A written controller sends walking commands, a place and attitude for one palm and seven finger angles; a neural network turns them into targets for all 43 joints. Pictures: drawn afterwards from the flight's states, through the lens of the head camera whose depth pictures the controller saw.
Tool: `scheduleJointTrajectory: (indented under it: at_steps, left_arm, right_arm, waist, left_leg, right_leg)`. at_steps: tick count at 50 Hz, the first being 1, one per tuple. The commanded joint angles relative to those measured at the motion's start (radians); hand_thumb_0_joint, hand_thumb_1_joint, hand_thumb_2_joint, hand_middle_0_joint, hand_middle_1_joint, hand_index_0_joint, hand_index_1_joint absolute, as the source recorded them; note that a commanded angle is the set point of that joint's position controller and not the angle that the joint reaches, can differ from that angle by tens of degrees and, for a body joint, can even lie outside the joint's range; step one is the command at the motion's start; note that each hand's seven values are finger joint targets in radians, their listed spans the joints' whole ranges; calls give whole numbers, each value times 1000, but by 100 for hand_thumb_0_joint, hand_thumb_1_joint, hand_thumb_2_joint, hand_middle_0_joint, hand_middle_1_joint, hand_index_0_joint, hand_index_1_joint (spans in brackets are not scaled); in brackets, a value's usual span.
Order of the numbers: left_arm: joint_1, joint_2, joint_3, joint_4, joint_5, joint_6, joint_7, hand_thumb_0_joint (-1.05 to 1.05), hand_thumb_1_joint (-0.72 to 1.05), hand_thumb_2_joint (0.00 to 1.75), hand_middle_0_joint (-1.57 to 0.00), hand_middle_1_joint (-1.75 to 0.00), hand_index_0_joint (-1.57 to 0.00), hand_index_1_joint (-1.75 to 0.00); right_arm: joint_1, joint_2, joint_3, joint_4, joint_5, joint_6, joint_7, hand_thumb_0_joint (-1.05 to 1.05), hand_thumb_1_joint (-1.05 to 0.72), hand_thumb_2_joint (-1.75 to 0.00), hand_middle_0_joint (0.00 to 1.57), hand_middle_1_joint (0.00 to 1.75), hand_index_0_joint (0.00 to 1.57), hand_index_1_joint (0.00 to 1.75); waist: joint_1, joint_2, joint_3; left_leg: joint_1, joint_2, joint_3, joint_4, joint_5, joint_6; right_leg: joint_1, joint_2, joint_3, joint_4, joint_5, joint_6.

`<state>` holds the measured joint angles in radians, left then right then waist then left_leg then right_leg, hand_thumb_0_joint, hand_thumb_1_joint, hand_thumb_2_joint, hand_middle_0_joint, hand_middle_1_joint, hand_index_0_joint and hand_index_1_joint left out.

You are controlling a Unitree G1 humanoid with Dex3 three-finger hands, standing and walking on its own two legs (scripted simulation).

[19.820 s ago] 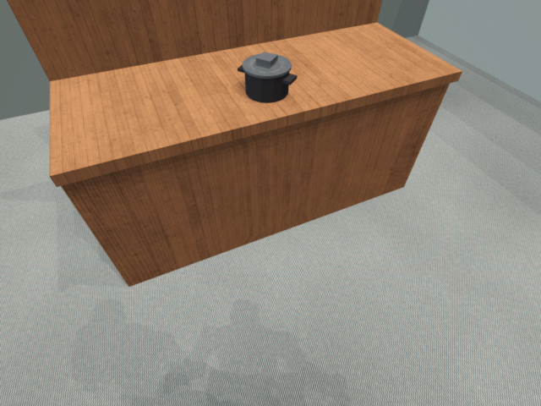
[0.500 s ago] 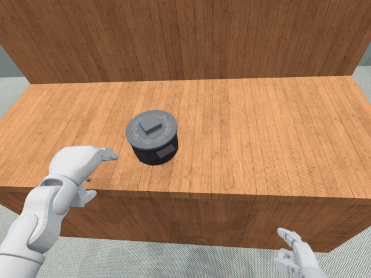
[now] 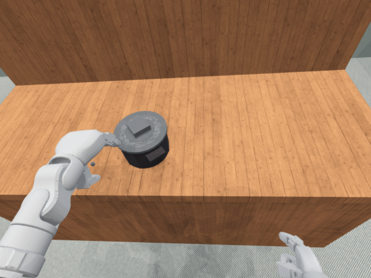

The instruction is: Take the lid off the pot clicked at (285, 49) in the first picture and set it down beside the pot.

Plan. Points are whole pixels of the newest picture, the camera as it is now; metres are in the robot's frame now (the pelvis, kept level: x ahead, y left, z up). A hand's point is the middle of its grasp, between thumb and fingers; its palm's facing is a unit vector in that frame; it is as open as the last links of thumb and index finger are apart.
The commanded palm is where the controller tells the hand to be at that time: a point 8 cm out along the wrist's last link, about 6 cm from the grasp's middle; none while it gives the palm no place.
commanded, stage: move the open hand above the knob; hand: left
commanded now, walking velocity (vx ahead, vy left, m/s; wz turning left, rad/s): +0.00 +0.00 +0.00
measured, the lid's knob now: (138, 126) +0.51 +0.18 +0.00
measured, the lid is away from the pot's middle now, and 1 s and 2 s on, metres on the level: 0.00 0.00 0.00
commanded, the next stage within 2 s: lower the open fingers around the knob in 1.84 s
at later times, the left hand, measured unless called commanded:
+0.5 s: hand (104, 144) +0.39 +0.22 +0.07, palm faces -0.29 -0.06 -0.95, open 10.3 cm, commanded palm +0.38 +0.22 +0.13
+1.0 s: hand (120, 124) +0.45 +0.20 +0.07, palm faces -0.33 -0.05 -0.94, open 10.3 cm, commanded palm +0.45 +0.19 +0.13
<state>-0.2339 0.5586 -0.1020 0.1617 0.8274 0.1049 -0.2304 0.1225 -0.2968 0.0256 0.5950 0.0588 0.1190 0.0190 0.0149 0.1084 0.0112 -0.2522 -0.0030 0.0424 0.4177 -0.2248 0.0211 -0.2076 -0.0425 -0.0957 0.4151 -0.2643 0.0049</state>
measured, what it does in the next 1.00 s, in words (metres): stands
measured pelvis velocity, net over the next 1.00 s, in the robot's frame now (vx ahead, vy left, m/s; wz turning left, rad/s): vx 0.00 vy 0.01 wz -0.02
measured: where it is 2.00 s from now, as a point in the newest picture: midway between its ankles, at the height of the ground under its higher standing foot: outside the picture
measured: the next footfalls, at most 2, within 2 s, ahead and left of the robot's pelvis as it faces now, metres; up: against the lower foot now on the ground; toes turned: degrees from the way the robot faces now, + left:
none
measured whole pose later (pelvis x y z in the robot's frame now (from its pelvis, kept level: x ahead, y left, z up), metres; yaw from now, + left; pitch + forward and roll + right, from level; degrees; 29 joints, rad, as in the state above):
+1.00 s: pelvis +0.00 +0.01 -0.01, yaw -1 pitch +8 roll +0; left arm -0.81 0.48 -0.21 0.79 0.89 0.11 -0.22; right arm 0.21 -0.28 0.01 0.67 0.07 0.15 -0.01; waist -0.05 0.07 -0.04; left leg -0.38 -0.01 0.07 0.48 -0.24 0.04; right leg -0.34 -0.05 -0.07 0.47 -0.27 0.02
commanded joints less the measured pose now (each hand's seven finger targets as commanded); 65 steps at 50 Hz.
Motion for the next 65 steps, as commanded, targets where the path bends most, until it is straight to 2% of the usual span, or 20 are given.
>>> scheduleJointTrajectory:
  at_steps: [1,4,5,9,12,14,15,19,25,29,34,36,39,47,49,52,54,57,59,65]
  left_arm:
    - [-322,266,152,-184,7,2,30,0,-27,130,-80,-8,-80,-8]
    - [-346,293,173,-98,4,7,27,0,-27,130,-80,-8,-80,-8]
    - [-376,231,108,-87,2,9,19,0,-27,130,-80,-8,-80,-8]
    - [-428,290,153,-130,8,-6,20,0,-27,130,-80,-8,-80,-8]
    - [-435,240,107,7,9,0,20,0,-27,130,-80,-8,-80,-8]
    - [-516,311,155,15,23,-5,25,0,-27,130,-80,-8,-80,-8]
    - [-541,234,82,2,18,-4,20,0,-27,130,-80,-8,-80,-8]
    - [-599,277,115,34,28,-9,25,0,-27,130,-80,-8,-80,-8]
    - [-682,192,25,119,31,2,28,0,-27,130,-80,-8,-80,-8]
    - [-713,257,87,137,42,-3,38,0,-27,130,-80,-8,-80,-8]
    - [-772,225,55,223,49,8,44,0,-27,130,-80,-8,-80,-8]
    - [-859,148,-22,235,54,19,43,0,-27,130,-80,-8,-80,-8]
    - [-934,234,44,302,60,13,44,0,-27,130,-80,-8,-80,-8]
    - [-1033,115,-48,471,73,1,44,0,-27,130,-80,-8,-80,-8]
    - [-1079,198,22,466,81,-13,48,0,-27,130,-80,-8,-80,-8]
    - [-1115,95,-64,550,83,2,49,0,-27,130,-80,-8,-80,-8]
    - [-1134,208,28,581,86,-6,54,0,-27,130,-80,-8,-80,-8]
    - [-1211,141,-39,573,102,-2,60,0,-27,130,-80,-8,-80,-8]
    - [-1149,216,37,616,104,-8,65,0,-27,130,-80,-8,-80,-8]
    - [-1100,187,14,598,96,1,61,0,-27,130,-80,-8,-80,-8]
  right_arm:
    - [-93,-95,-43,-153,5,-46,-7,0,-90,-90,20,30,20,30]
    - [-83,-110,-43,-137,10,-38,-12,0,-90,-90,20,30,20,30]
    - [-86,-101,-43,-138,12,-33,-17,0,-90,-90,20,30,20,30]
    - [-83,-105,-48,-140,9,-36,-18,0,-90,-90,20,30,20,30]
    - [-60,-105,-47,-123,17,-24,-26,0,-90,-90,20,30,20,30]
    - [-59,-119,-46,-115,18,-20,-27,0,-90,-90,20,30,20,30]
    - [-66,-104,-46,-126,17,-20,-30,0,-90,-90,20,30,20,30]
    - [-47,-111,-48,-116,16,-20,-29,0,-90,-90,20,30,20,30]
    - [-26,-109,-51,-106,22,-6,-26,0,-90,-90,20,30,20,30]
    - [-11,-114,-52,-104,20,-11,-23,0,-90,-90,20,30,20,30]
    - [8,-118,-52,-87,24,-3,-20,0,-90,-90,20,30,20,30]
    - [18,-110,-56,-75,24,2,-18,0,-90,-90,20,30,20,30]
    - [38,-127,-56,-56,22,3,-32,0,-90,-90,20,30,20,30]
    - [89,-112,-64,-31,16,0,-42,0,-90,-90,20,30,20,30]
    - [100,-122,-64,-26,11,-3,-42,0,-90,-90,20,30,20,30]
    - [122,-115,-71,-6,11,1,-44,0,-90,-90,20,30,20,30]
    - [137,-131,-67,1,10,-3,-52,0,-90,-90,20,30,20,30]
    - [146,-121,-73,9,8,-7,-57,0,-90,-90,20,30,20,30]
    - [161,-128,-70,8,5,-15,-57,0,-90,-90,20,30,20,30]
    - [157,-127,-75,-9,6,-10,-47,0,-90,-90,20,30,20,30]
  waist:
    - [1,-67,-357]
    - [-11,-107,-303]
    - [-23,-95,-308]
    - [-16,-66,-366]
    - [-28,-107,-298]
    - [-23,-102,-329]
    - [-31,-85,-344]
    - [-31,-73,-372]
    - [-47,-78,-364]
    - [-35,-76,-409]
    - [-44,-100,-400]
    - [-64,-61,-399]
    - [-63,-103,-415]
    - [-89,-71,-416]
    - [-78,-96,-467]
    - [-106,-77,-422]
    - [-92,-124,-450]
    - [-113,-72,-480]
    - [-91,-104,-506]
    - [-89,-98,-506]
  left_leg:
    - [171,-27,-52,19,431,39]
    - [137,-29,-46,21,361,39]
    - [126,-29,-36,15,349,40]
    - [173,-29,-49,31,402,44]
    - [122,-24,-40,21,336,41]
    - [125,-29,-41,20,320,42]
    - [131,-30,-35,19,320,45]
    - [158,-26,-52,32,364,45]
    - [141,-21,-44,30,350,43]
    - [162,-19,-57,42,396,43]
    - [149,-13,-60,43,402,39]
    - [170,-10,-60,44,380,38]
    - [140,-15,-54,40,321,43]
    - [151,-11,-46,61,362,43]
    - [148,-12,-52,66,391,45]
    - [147,-6,-42,72,362,44]
    - [108,-10,-42,67,347,47]
    - [142,-6,-34,77,375,48]
    - [123,-8,-38,81,415,50]
    - [121,-2,-27,90,463,54]
  right_leg:
    - [103,32,46,0,443,-20]
    - [81,37,50,-9,424,-23]
    - [86,33,48,-6,414,-18]
    - [85,33,53,1,437,-23]
    - [53,35,43,-4,392,-20]
    - [64,34,53,-4,385,-25]
    - [68,32,50,-1,380,-22]
    - [44,37,48,5,386,-29]
    - [16,37,43,11,367,-27]
    - [17,39,44,21,379,-33]
    - [-13,42,39,28,371,-32]
    - [-61,44,31,26,334,-32]
    - [-36,43,42,22,325,-35]
    - [-94,46,35,37,339,-35]
    - [-61,45,44,43,373,-37]
    - [-127,50,37,42,336,-34]
    - [-81,48,47,44,360,-35]
    - [-107,49,48,49,378,-34]
    - [-68,50,54,54,417,-34]
    - [-48,47,56,58,461,-27]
